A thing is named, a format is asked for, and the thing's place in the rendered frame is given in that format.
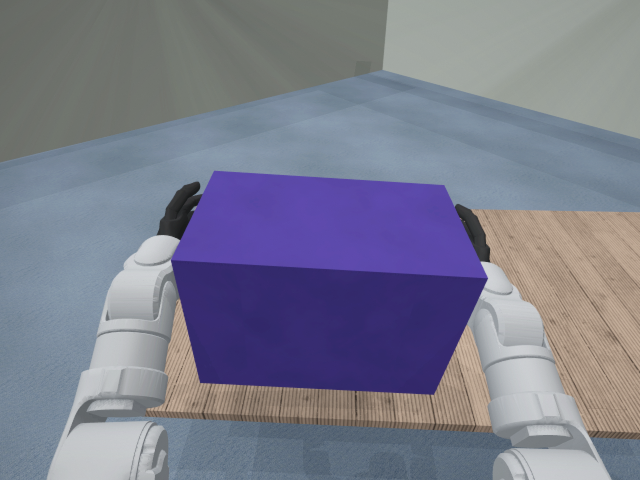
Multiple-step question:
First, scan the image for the right robot upper arm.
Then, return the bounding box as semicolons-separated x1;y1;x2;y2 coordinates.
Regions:
493;448;609;480

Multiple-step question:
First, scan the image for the right robot hand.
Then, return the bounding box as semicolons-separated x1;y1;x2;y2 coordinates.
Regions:
455;204;491;263

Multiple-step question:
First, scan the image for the left robot hand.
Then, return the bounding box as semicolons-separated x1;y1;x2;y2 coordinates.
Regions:
156;182;203;240

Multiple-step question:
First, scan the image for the carton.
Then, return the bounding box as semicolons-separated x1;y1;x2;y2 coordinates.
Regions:
171;171;488;395

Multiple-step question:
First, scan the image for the left robot forearm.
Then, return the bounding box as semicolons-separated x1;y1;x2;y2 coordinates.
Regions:
47;235;180;480

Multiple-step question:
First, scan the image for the right robot forearm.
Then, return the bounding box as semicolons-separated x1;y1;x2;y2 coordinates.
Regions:
467;262;612;480

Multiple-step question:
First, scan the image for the left robot upper arm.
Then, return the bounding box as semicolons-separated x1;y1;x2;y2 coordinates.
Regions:
51;421;169;480

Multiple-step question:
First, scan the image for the table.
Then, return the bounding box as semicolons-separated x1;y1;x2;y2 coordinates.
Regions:
141;206;640;440

